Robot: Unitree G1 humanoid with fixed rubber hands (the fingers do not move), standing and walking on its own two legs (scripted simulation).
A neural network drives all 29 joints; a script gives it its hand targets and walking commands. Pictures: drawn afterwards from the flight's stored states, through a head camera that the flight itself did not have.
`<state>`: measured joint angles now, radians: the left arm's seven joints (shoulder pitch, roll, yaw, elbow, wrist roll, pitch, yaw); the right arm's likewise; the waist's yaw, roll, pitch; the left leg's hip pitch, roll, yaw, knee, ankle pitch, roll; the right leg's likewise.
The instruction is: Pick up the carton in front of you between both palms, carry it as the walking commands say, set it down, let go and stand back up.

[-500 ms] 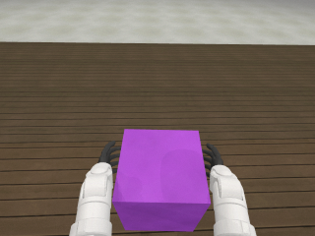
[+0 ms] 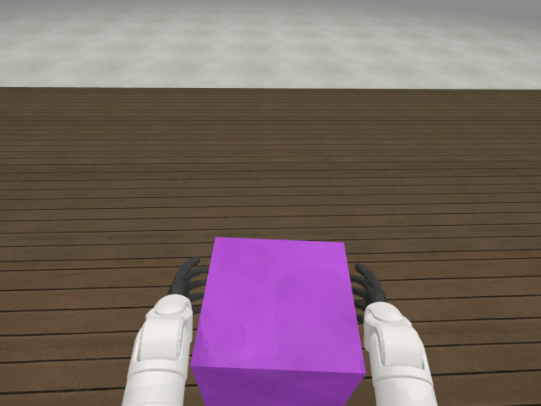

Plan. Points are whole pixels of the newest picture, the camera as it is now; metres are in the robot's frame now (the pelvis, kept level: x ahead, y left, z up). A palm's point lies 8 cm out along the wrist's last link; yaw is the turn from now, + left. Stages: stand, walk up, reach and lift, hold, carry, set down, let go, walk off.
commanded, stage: hold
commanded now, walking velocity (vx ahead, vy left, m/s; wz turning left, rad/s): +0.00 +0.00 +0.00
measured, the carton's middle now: (275, 333) +0.29 +0.00 -0.04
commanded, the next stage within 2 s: carry in 0.50 s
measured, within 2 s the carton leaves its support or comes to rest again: neither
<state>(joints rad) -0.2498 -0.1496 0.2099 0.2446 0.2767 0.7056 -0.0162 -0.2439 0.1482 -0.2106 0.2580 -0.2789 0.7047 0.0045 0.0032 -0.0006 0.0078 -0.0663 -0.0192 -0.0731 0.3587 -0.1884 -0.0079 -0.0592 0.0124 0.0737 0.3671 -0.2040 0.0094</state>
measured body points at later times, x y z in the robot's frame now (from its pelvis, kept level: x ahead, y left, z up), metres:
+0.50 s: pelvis -0.02 +0.00 +0.00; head -0.07 +0.00 +0.44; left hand +0.29 +0.15 +0.05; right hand +0.28 -0.15 +0.04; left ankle +0.01 +0.13 -0.75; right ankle +0.01 -0.13 -0.75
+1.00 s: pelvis +0.12 +0.01 -0.02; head +0.08 +0.02 +0.43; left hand +0.39 +0.15 +0.08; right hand +0.38 -0.16 +0.08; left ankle +0.09 +0.09 -0.75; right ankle +0.02 -0.10 -0.73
